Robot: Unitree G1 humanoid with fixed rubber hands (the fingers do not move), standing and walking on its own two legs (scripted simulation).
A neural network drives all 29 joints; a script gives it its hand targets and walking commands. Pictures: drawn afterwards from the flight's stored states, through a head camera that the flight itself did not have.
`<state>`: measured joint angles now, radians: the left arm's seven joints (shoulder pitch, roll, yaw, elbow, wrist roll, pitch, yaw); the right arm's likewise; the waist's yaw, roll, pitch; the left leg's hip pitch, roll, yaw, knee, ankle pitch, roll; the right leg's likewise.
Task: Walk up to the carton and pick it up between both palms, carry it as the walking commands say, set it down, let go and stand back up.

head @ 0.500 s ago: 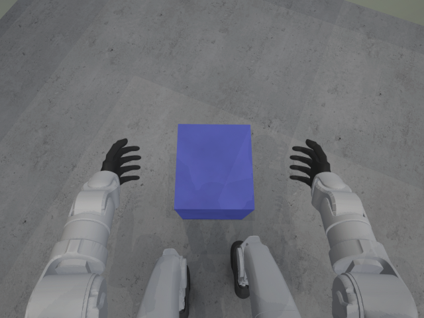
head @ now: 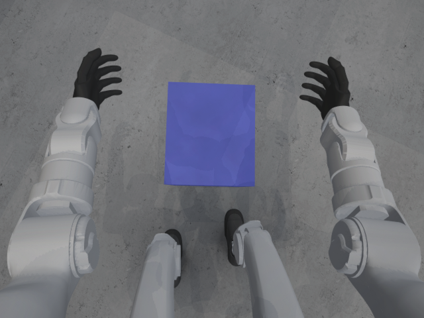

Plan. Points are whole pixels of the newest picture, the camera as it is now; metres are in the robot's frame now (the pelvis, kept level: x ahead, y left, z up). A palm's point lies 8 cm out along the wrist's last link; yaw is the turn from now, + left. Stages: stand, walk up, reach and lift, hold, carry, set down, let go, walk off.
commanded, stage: reach and lift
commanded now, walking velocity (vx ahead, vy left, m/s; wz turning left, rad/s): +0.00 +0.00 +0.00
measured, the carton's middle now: (208, 142) +0.48 -0.04 -0.50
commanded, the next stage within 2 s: none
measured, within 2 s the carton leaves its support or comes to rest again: neither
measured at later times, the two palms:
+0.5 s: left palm (119, 124) +0.49 +0.17 -0.24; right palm (303, 131) +0.44 -0.24 -0.23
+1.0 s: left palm (137, 137) +0.49 +0.17 -0.38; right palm (280, 140) +0.45 -0.24 -0.38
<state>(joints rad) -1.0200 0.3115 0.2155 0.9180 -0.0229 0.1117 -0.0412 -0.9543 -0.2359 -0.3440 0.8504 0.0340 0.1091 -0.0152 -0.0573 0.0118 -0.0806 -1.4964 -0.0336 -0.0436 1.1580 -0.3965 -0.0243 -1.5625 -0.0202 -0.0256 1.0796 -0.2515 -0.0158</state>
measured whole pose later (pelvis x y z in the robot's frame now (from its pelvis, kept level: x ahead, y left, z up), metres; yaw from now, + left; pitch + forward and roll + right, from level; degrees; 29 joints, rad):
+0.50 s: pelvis -0.02 +0.01 -0.12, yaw +0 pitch +47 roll +0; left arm -1.04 0.29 0.17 0.85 -0.05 0.15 0.02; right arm -0.98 -0.27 -0.35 0.86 0.08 0.10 0.01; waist -0.07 0.02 -0.10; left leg -1.93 -0.06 -0.02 1.66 -0.56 -0.01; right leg -2.00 -0.02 0.01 1.57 -0.39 0.01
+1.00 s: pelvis -0.04 +0.01 -0.23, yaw +1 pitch +44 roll +1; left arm -1.21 0.36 0.08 0.95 -0.17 0.11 0.06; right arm -1.15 -0.34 -0.25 0.96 0.20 0.06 -0.06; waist -0.07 0.01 0.11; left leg -2.19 -0.06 -0.01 2.04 -0.63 -0.02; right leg -2.29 -0.01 0.02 1.94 -0.43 0.01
